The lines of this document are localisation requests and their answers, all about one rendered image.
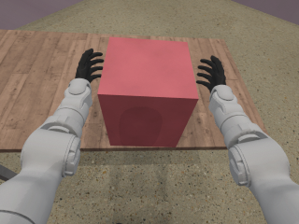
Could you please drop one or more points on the robot right hand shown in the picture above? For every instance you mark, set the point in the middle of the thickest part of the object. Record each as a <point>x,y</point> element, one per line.
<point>216,77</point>

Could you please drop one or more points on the robot left forearm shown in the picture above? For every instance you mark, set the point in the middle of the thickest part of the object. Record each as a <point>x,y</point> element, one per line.
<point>71,114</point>

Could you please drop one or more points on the right robot upper arm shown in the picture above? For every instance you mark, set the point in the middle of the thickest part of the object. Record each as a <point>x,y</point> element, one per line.
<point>260,165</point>

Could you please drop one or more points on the table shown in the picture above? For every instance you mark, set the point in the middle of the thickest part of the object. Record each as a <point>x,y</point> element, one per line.
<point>36,68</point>

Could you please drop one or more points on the robot right forearm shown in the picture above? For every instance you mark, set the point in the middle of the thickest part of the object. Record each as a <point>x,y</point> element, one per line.
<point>232,121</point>

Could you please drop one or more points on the left robot upper arm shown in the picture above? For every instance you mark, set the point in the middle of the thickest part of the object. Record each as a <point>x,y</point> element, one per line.
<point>28,197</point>

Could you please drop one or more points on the carton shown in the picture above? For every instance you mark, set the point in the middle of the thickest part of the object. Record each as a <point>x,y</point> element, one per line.
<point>147,91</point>

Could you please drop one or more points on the robot left hand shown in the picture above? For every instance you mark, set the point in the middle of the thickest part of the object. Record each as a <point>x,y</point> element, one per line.
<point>85,64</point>

